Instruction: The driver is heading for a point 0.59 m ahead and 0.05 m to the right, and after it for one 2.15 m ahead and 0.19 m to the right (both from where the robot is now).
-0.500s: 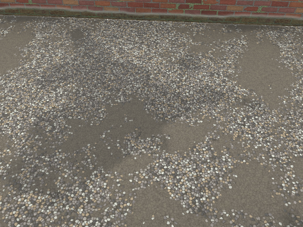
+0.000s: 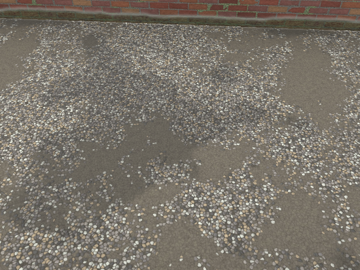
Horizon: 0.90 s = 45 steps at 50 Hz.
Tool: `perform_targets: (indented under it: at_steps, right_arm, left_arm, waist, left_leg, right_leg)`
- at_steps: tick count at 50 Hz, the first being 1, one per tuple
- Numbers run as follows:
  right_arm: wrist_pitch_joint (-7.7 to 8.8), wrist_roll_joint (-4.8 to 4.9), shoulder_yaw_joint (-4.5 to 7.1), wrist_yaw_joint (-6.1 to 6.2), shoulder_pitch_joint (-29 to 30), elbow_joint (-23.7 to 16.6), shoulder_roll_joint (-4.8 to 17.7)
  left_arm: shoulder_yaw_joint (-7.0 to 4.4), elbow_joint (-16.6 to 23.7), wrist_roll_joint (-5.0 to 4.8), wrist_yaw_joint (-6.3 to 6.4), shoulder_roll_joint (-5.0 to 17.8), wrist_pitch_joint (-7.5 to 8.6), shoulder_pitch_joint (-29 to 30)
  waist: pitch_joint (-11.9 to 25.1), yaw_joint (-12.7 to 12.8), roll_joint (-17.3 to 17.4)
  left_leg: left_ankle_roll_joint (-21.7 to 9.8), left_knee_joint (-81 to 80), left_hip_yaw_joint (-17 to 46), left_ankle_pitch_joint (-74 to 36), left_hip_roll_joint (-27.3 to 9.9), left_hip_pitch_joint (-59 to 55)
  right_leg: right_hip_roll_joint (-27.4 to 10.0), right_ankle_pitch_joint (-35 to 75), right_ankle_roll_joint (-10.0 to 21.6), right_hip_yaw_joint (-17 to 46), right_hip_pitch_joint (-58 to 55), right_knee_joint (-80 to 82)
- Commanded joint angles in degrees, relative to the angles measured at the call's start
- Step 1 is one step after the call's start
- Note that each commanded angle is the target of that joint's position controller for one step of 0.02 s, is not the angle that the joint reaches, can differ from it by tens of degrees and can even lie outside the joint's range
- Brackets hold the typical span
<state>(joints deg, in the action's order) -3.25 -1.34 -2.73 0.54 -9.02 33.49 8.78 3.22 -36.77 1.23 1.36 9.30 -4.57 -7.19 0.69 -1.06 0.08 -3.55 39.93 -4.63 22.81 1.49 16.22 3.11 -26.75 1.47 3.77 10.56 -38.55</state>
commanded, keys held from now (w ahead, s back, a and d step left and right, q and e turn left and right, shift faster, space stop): w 1.00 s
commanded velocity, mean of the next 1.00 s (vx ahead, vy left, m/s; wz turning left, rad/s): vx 0.50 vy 0.00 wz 0.00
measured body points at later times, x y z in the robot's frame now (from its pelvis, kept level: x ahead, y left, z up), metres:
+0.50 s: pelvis +0.00 +0.00 +0.00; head -0.01 +0.00 +0.45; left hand +0.18 +0.20 -0.09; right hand +0.18 -0.20 -0.08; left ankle -0.01 +0.08 -0.72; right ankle -0.07 -0.11 -0.72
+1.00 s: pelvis +0.00 +0.00 +0.00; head -0.01 +0.00 +0.45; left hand +0.18 +0.20 -0.09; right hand +0.18 -0.20 -0.09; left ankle -0.01 +0.08 -0.72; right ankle -0.07 -0.11 -0.72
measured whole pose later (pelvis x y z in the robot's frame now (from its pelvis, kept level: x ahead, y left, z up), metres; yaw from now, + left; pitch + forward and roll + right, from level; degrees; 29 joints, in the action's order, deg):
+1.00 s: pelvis +0.00 +0.00 +0.00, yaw +0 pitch -1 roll +0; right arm -3.1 -1.4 -2.9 0.6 -9.5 33.3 8.8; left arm 3.3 -36.9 1.3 1.4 9.3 -4.5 -7.4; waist 0.8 -1.0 0.1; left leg -3.6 40.3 -5.0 23.0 1.3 16.4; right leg 3.2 -26.8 1.4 4.0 10.8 -38.9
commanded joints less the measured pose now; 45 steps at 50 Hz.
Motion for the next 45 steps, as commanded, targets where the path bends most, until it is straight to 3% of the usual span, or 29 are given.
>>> perform_targets:
  at_steps: [1, 45]
  right_arm:
    - [0.98, -0.02, 1.05, 0.11, 4.0, -5.3, 3.8]
    - [1.14, -0.08, 0.89, 0.16, 3.3, -5.3, 3.7]
  left_arm:
    - [-1.1, 5.0, 0.04, 0.12, 4.1, 0.95, 4.4]
    - [-1.04, 4.9, 0.11, 0.19, 4.1, 1.01, 4.1]
  waist:
    - [3.1, 0.0, 0.1]
    - [3.2, 0.0, 0.2]
  left_leg:
    - [-1.0, -6.2, 5.2, -19.4, -4.5, -2.1]
    - [-1.1, -5.9, 5.0, -19.6, -4.7, -2.0]
  right_leg:
    - [-2.1, 18.9, 0.7, 2.8, 1.4, 4.3]
    - [-2.0, 19.1, 0.7, 3.0, 1.6, 3.9]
